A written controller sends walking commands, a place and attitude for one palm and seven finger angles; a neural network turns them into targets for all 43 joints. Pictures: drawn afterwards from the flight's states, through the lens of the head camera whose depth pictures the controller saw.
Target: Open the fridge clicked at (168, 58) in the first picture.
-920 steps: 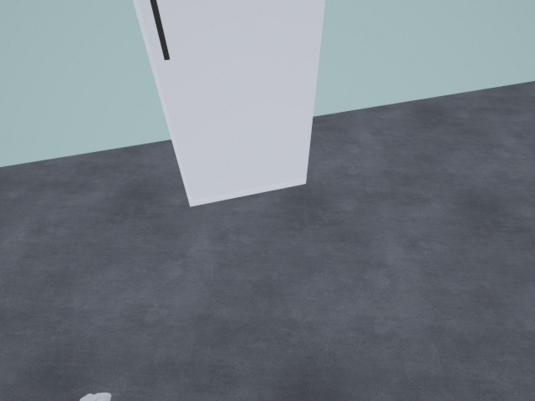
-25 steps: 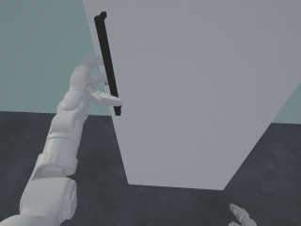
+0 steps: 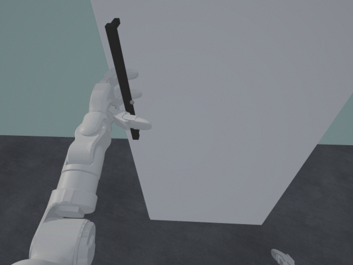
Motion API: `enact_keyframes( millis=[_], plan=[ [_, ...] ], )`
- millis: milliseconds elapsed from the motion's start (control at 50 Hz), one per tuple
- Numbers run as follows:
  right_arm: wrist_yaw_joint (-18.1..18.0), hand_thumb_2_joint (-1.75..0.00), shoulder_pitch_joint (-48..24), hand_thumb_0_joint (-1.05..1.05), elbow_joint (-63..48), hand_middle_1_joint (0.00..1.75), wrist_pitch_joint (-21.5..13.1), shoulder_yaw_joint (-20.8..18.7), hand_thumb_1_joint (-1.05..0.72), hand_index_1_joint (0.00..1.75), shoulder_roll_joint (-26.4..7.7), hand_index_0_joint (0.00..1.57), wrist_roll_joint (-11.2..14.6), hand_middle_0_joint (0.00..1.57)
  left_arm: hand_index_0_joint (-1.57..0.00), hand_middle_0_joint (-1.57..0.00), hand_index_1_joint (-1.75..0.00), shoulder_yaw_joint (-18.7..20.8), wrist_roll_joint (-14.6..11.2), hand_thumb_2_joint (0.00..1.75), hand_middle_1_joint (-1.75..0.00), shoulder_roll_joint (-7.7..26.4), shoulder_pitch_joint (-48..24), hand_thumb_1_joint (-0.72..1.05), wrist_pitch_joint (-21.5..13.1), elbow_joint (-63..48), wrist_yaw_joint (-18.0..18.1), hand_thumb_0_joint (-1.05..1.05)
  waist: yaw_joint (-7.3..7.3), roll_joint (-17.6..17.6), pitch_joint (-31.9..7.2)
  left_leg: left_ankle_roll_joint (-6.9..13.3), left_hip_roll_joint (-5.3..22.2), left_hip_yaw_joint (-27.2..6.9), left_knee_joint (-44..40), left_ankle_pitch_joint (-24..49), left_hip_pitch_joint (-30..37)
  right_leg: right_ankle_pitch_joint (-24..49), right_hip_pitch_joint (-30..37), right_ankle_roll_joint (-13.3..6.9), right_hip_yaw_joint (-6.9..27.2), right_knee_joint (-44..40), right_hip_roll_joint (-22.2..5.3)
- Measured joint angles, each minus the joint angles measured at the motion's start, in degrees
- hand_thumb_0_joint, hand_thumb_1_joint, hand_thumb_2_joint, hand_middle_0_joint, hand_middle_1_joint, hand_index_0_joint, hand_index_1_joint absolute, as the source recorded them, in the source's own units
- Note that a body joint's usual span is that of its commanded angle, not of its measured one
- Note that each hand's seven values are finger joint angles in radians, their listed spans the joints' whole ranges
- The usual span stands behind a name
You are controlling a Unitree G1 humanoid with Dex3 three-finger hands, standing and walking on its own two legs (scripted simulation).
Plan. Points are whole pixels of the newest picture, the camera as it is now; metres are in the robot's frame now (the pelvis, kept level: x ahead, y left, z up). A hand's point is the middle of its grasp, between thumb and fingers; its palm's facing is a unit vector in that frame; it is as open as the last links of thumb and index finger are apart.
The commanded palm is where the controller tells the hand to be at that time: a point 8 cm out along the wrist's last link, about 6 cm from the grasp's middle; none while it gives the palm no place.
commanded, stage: slide the fingers in behind the handle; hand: left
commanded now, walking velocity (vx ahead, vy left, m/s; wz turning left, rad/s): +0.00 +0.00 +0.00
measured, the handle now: (127, 89) +0.47 +0.13 +0.18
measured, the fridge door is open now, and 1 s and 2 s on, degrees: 0 0 0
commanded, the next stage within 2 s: grip the handle and tug to test in 0.62 s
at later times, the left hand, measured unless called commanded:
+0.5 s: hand (132, 102) +0.41 +0.11 +0.19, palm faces -0.01 -1.00 +0.01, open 14.0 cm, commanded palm +0.38 +0.16 +0.19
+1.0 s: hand (133, 102) +0.41 +0.11 +0.19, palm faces -0.01 -1.00 +0.00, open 12.4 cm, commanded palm +0.38 +0.16 +0.19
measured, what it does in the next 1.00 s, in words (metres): stands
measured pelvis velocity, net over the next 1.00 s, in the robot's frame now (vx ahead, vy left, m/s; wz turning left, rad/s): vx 0.00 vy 0.00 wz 0.00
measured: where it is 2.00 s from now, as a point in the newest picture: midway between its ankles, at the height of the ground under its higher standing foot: outside the picture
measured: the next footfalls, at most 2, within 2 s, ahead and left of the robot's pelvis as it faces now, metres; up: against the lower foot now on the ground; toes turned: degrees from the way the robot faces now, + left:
none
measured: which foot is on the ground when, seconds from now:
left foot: down 0.00-1.00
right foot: down 0.00-1.00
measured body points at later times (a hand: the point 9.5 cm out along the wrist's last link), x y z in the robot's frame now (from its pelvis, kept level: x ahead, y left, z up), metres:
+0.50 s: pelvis +0.00 +0.00 +0.00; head -0.01 -0.02 +0.45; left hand +0.40 +0.16 +0.19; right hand +0.13 -0.25 -0.11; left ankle +0.01 +0.12 -0.74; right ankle -0.04 -0.10 -0.74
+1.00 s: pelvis +0.00 +0.00 +0.00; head -0.01 -0.02 +0.45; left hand +0.40 +0.16 +0.19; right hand +0.14 -0.25 -0.10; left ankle +0.01 +0.12 -0.74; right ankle -0.04 -0.10 -0.74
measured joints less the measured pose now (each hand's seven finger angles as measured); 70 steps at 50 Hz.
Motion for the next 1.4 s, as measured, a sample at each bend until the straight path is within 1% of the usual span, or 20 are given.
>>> enact_keyframes(
  millis=[140,300,480,600,760,840,920,1020,1200,1400],
  plan=[
    [0.1,-0.9,-1.5,0.01,-0.7,0.3,0.7,0.5,-0.91,0.3,0.5,0.2,-0.1,0.2,-0.29,-0.28,-1.19,-0.1,0.3,0.3,-1.2,-0.4,-0.4,-0.5,1.5,0.2,1.5,-0.02,-0.02,-0.1,-0.2,-0.1,0.1,-0.1,-0.2,0.1,0.4,0.1,0.4,-0.1,-0.1,-0.2,0.1],
    [-0.2,-0.9,-2.1,0.01,-0.7,0.3,1.0,0.6,-0.91,0.3,0.5,0.2,-0.2,0.2,-0.29,-0.29,-1.19,-0.6,0.2,0.3,-1.2,-0.3,-2.1,-0.5,1.2,2.1,1.2,-0.02,0.29,-0.2,0.2,-0.2,0.1,-0.7,0.0,0.4,-0.1,0.1,0.2,-0.3,-0.6,-0.1,0.2],
    [-0.1,-0.9,-1.3,0.01,-0.5,0.3,1.3,0.5,-0.91,0.3,0.3,0.2,-0.1,0.2,-0.29,-0.29,-1.19,-0.3,0.1,0.3,-1.2,0.1,-1.3,-0.5,0.3,2.0,0.8,-0.02,0.01,-0.1,0.2,-0.3,0.1,-0.5,-0.3,0.4,0.2,0.2,0.3,-0.3,-0.5,-0.3,0.2],
    [0.0,-0.9,-0.7,0.01,-0.4,0.3,1.3,0.3,-0.91,0.3,0.2,0.2,-0.1,0.2,-0.29,-0.29,-1.19,0.0,0.1,0.3,-1.2,0.2,-0.4,-0.5,0.3,1.2,0.9,-0.02,-0.26,-0.1,0.1,-0.3,0.2,-0.3,-0.5,0.4,0.6,0.3,0.6,-0.3,-0.2,-0.5,0.3],
    [0.0,-0.9,-0.6,0.01,-0.3,0.3,1.3,0.2,-0.91,0.3,0.2,0.2,-0.2,0.2,-0.27,-0.28,-1.18,-0.1,0.2,0.3,-1.2,0.0,0.3,-0.5,0.7,0.0,1.2,-0.02,-0.23,0.0,0.2,-0.2,0.2,-0.2,-0.7,0.4,0.9,0.4,0.9,-0.2,-0.1,-0.8,0.3],
    [0.2,-0.9,-0.7,0.01,-0.6,0.3,1.3,0.1,-0.91,0.3,0.3,0.2,-0.2,0.2,-0.27,-0.28,-1.18,-0.2,0.3,0.31,-1.21,-0.2,0.8,-0.46,1.0,-0.9,1.6,-0.02,-0.21,0.0,0.1,-0.2,0.1,-0.1,-0.9,0.4,1.1,0.4,1.1,-0.2,0.0,-0.9,0.2],
    [0.3,-0.9,-1.1,0.01,-1.0,0.3,1.4,0.2,-0.91,0.3,0.4,0.2,-0.3,0.2,-0.27,-0.28,-1.19,-0.2,0.3,0.36,-1.22,-0.2,1.6,-0.35,1.3,-1.9,1.6,-0.02,-0.24,0.0,0.0,-0.2,0.1,0.1,-1.1,0.2,1.3,0.3,1.3,-0.2,0.2,-1.1,0.2],
    [0.5,-0.9,-1.5,0.01,-1.3,0.3,1.5,0.1,-0.91,0.3,0.5,0.2,-0.3,0.2,-0.28,-0.29,-1.2,-0.4,0.4,0.44,-1.25,-0.4,2.4,-0.17,1.9,-3.3,2.0,-0.01,-0.09,0.0,-0.1,-0.2,0.1,0.1,-1.1,0.1,1.6,0.2,1.5,-0.2,0.2,-1.2,0.2],
    [0.7,-0.9,-2.2,0.01,-1.8,0.3,1.9,0.1,-0.91,0.3,0.5,0.2,-0.5,0.2,-0.29,-0.31,-1.22,-0.5,0.4,0.61,-1.29,-0.8,4.3,0.23,3.1,-6.4,2.3,-0.01,0.14,0.2,-0.4,-0.2,0.0,0.1,-1.2,-0.5,2.0,-0.3,2.0,-0.1,0.3,-1.4,0.1],
    [0.3,-0.9,-2.7,0.01,-1.7,0.3,2.9,0.2,-0.91,0.3,0.3,0.2,-0.5,0.2,-0.36,-0.36,-1.29,-0.8,0.2,0.8,-1.32,-0.7,3.7,0.68,4.2,-6.9,1.7,0.0,0.56,-0.1,-0.4,-0.4,-0.1,-0.5,-0.9,-0.8,1.8,-0.7,2.2,-0.2,-0.3,-1.4,0.1]
  ],
)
